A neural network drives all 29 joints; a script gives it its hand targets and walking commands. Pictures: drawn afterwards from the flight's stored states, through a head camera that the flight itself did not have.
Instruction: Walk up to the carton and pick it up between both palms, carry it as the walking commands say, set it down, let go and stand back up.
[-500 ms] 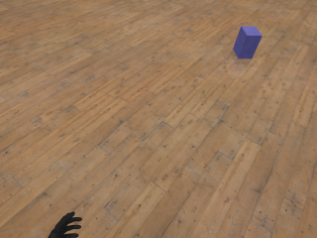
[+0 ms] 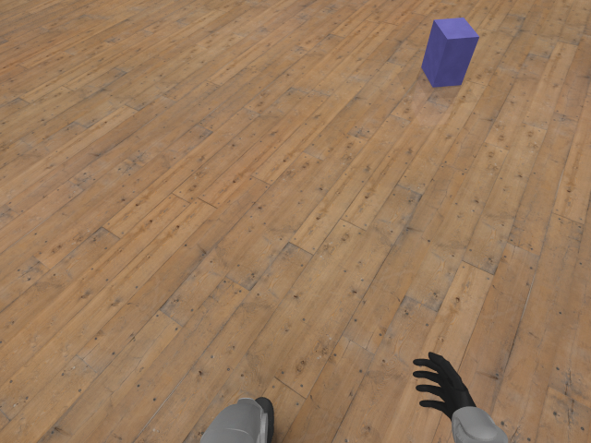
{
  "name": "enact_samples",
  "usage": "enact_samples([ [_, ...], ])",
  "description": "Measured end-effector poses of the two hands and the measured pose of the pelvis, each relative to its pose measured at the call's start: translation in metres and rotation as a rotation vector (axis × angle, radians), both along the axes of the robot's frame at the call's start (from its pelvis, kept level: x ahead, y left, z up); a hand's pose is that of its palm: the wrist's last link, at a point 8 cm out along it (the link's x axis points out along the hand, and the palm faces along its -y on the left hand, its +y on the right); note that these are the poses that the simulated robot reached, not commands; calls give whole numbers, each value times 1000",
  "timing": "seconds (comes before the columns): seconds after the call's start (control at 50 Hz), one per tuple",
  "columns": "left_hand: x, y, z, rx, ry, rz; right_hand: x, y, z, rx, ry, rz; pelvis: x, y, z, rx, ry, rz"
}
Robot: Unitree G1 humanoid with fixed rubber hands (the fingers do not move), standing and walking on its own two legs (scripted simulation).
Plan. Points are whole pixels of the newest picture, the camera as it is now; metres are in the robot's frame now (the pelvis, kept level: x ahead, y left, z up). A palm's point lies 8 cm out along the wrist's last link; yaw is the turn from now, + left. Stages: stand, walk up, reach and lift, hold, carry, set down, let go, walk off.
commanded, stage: walk up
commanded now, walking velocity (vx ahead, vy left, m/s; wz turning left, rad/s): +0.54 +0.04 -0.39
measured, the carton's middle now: (447, 53) +2.22 -0.52 -0.62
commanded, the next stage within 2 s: none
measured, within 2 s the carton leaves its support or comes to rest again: neither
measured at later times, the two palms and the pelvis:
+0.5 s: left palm (239, 222) +0.49 +0.20 -0.09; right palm out of the picture +0.19 -0.27 -0.15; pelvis +0.28 -0.03 -0.01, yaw -7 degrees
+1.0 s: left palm (226, 213) +0.55 +0.25 -0.15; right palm (476, 190) +0.64 -0.28 -0.10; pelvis +0.55 -0.01 +0.00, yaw -11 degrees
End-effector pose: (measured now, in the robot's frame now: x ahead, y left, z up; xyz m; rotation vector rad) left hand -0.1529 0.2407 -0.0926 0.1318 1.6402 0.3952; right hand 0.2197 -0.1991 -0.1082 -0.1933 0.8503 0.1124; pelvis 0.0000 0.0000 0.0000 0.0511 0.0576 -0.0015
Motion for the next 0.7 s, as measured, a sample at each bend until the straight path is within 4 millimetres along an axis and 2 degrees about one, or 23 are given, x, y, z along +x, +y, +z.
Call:
enact_samples([
  [0.04, 26, 10, -14, -15, 11, -6, 33, 8, -3, -21, -39, -9, 28, 11, -11, -15, -1, -12],
  [0.08, 67, 21, -28, -30, -15, -33, 44, 7, -8, -60, -32, -35, 51, 20, -16, -15, -7, -22],
  [0.1, 95, 26, -33, -35, -52, -52, 41, 2, -9, -76, -7, -54, 61, 22, -15, -13, -10, -33],
  [0.14, 162, 35, -38, -45, -150, -112, 21, -11, -11, -109, 72, -112, 81, 25, -8, -11, -18, -55],
  [0.22, 313, 39, -33, -70, -373, -274, -38, -34, -11, -148, 263, -261, 123, 25, 4, -16, -33, -77],
  [0.28, 420, 27, -17, -86, -517, -394, -75, -42, -10, -149, 390, -355, 153, 21, 9, -24, -47, -87],
  [0.34, 512, 3, 0, -101, -629, -496, -96, -46, -11, -135, 490, -427, 186, 13, 10, -24, -59, -96],
  [0.4, 587, -25, 12, -101, -705, -570, -95, -51, -19, -109, 561, -474, 224, 0, 5, -24, -59, -105],
  [0.44, 626, -40, 12, -82, -749, -596, -82, -57, -31, -91, 594, -479, 251, -13, -5, -20, -55, -102],
  [0.46, 639, -44, 9, -66, -762, -597, -70, -61, -37, -84, 601, -472, 262, -19, -10, -22, -53, -104],
  [0.5, 644, -46, 3, -47, -730, -580, -30, -70, -42, -76, 561, -456, 281, -27, -11, -28, -56, -113],
  [0.6, 603, -34, -7, -40, -522, -452, 111, -90, -24, -70, 342, -388, 329, -37, 6, -34, -60, -129],
  [0.7, 568, -27, -10, -54, -357, -336, 232, -98, -2, -77, 205, -312, 380, -37, 16, -33, -59, -143],
])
